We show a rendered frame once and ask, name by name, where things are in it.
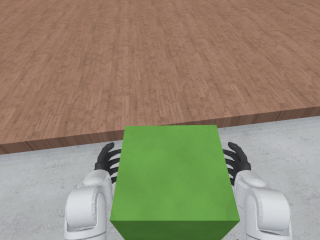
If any right robot hand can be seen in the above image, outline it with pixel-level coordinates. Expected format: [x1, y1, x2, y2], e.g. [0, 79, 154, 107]
[222, 142, 251, 186]

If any left robot hand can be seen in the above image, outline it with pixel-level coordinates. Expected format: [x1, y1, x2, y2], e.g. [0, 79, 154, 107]
[94, 142, 122, 184]

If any carton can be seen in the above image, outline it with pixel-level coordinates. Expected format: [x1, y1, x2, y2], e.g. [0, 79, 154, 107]
[109, 125, 240, 240]

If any left robot forearm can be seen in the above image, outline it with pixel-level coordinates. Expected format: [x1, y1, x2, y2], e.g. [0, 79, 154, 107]
[64, 169, 113, 240]

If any right robot forearm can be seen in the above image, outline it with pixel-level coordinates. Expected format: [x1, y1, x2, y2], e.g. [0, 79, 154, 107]
[234, 170, 293, 240]

